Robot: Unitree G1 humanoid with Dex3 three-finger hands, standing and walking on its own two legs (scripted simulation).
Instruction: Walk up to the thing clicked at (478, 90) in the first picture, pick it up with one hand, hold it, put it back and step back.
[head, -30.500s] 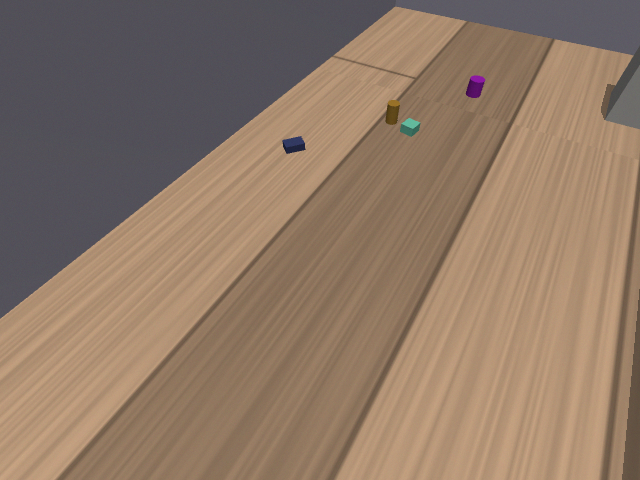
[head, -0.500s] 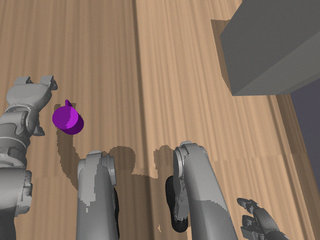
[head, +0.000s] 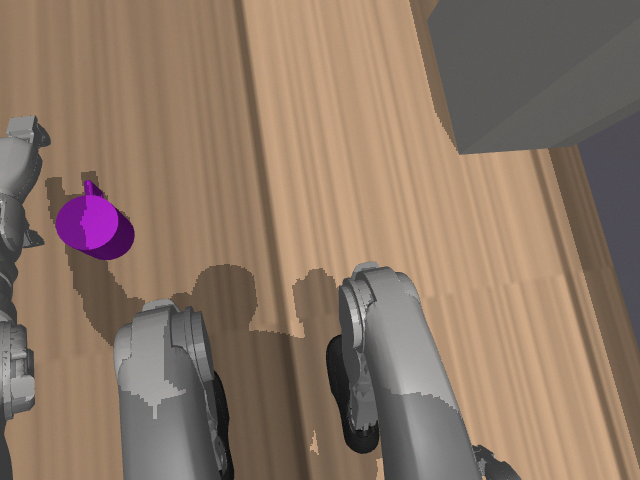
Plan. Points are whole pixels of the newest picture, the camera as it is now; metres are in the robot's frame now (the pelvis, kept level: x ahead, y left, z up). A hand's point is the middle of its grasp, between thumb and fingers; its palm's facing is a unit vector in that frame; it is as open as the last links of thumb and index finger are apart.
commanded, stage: home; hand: left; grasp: from above
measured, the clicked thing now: (97, 219) +0.48 +0.28 -0.30
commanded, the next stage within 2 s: none
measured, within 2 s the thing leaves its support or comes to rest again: neither
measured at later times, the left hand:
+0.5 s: hand out of the picture +0.31 +0.26 +0.06, palm faces -0.28 -0.64 -0.72, open 7.8 cm
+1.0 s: hand out of the picture +0.24 +0.21 +0.27, palm faces +0.13 -0.96 -0.26, open 7.4 cm
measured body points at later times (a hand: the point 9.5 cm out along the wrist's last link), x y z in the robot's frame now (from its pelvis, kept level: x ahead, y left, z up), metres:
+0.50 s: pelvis +0.01 +0.00 +0.17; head +0.16 +0.04 +0.60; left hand +0.32 +0.29 +0.11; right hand +0.23 -0.25 +0.07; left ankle +0.08 +0.12 -0.32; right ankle +0.10 -0.13 -0.32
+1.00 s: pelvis +0.07 +0.00 +0.34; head +0.12 +0.02 +0.79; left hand +0.23 +0.26 +0.29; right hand +0.25 -0.21 +0.26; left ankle +0.08 +0.12 -0.32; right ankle +0.10 -0.13 -0.32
